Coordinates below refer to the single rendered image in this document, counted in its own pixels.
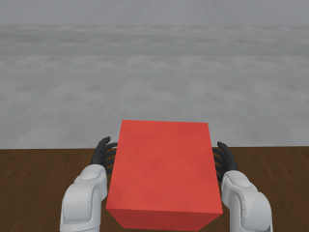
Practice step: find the right robot forearm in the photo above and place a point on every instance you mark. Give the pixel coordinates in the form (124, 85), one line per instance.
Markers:
(249, 209)

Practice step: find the carton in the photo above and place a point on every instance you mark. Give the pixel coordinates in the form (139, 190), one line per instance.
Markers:
(164, 177)

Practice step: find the left robot hand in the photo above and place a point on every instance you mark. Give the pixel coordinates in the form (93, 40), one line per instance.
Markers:
(100, 154)

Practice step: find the right robot hand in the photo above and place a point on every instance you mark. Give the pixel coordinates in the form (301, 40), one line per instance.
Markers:
(227, 160)

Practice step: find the left robot forearm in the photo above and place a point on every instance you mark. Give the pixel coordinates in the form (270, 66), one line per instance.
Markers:
(81, 204)

